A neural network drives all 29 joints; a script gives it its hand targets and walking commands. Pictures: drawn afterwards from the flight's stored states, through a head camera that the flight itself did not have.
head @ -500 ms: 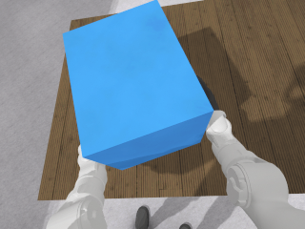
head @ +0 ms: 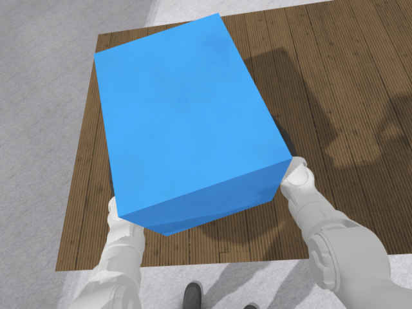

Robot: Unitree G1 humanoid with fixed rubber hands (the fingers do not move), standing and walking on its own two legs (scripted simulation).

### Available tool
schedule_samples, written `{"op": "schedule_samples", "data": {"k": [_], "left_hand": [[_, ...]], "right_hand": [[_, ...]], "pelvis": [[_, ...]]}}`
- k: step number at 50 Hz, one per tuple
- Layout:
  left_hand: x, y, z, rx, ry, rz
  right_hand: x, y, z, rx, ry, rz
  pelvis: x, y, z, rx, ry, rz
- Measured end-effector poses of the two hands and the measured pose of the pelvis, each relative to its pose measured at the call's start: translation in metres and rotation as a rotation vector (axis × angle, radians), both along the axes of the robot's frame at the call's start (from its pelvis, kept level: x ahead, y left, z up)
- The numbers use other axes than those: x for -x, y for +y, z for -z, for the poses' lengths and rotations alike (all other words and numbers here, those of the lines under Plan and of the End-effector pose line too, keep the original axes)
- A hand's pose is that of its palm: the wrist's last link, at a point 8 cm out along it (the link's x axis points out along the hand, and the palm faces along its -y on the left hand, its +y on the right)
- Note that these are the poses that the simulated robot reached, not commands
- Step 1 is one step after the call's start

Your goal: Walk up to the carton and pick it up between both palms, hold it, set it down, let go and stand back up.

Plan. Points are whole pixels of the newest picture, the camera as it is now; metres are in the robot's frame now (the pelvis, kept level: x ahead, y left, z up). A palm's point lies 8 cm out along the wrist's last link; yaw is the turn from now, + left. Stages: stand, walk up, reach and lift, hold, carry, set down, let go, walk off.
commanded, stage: reach and lift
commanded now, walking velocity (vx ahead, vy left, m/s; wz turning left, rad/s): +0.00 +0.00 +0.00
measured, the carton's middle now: (190, 133) +0.46 +0.09 -0.01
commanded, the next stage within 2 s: none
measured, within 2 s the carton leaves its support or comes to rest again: leaves its support in 0.10 s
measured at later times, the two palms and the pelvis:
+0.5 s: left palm (100, 192) +0.32 +0.21 +0.05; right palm (302, 141) +0.41 -0.11 +0.07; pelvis -0.03 +0.00 +0.01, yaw +0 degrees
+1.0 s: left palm (59, 197) +0.30 +0.25 +0.09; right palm (283, 143) +0.38 -0.07 +0.12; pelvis -0.07 +0.03 +0.01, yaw -1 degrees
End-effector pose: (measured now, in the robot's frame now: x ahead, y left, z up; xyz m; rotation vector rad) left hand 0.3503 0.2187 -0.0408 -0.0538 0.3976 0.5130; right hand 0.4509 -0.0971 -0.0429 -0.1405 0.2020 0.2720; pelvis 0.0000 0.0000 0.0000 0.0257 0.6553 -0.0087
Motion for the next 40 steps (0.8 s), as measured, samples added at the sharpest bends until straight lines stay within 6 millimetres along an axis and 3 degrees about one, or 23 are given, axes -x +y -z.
{"op": "schedule_samples", "data": {"k": [11, 23, 40], "left_hand": [[0.022, -0.009, -0.023, 0.014, 0.029, 0.004], [0.031, -0.012, -0.084, 0.046, -0.108, 0.015], [0.053, 0.022, -0.111, 0.130, -0.114, 0.016]], "right_hand": [[0.025, -0.010, -0.020, 0.007, 0.033, 0.009], [0.037, -0.013, -0.102, 0.022, -0.093, 0.023], [0.062, 0.022, -0.151, 0.046, -0.015, 0.056]], "pelvis": [[0.011, -0.006, -0.004, -0.006, -0.091, 0.002], [0.031, -0.003, -0.008, 0.001, -0.254, 0.004], [0.063, 0.022, -0.009, 0.033, -0.379, 0.003]]}}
